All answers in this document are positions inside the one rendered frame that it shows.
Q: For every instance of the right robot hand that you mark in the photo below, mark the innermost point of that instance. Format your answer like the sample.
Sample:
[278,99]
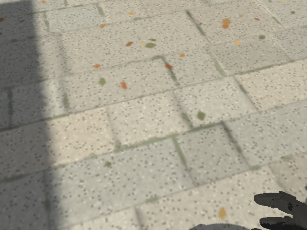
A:
[286,203]

